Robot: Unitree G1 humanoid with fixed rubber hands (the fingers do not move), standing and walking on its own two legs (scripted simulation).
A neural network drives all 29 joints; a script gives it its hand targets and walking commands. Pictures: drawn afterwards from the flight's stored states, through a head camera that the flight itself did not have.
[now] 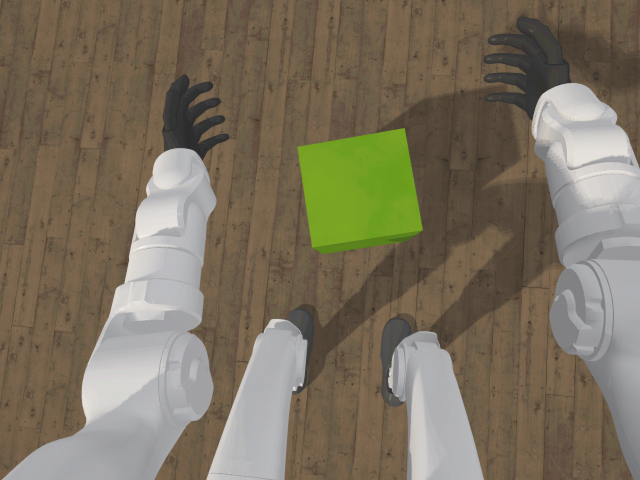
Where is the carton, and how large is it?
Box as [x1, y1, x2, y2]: [297, 128, 422, 253]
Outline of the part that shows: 404,128 297,147 312,247 322,253 404,241 422,230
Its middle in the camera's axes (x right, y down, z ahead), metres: +0.09 -0.08 +0.86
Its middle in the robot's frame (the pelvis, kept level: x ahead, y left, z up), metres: +0.50 +0.01 -0.52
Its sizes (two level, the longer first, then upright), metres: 0.210 0.200 0.250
